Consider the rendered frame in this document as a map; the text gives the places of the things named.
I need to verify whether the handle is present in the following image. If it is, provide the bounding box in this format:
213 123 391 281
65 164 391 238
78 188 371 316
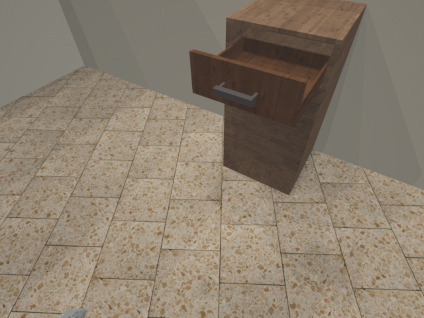
213 82 258 107

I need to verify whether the drawer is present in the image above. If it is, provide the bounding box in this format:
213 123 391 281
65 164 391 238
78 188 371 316
189 36 331 128

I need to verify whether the cabinet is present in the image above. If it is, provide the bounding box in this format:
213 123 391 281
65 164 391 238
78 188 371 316
223 0 367 195

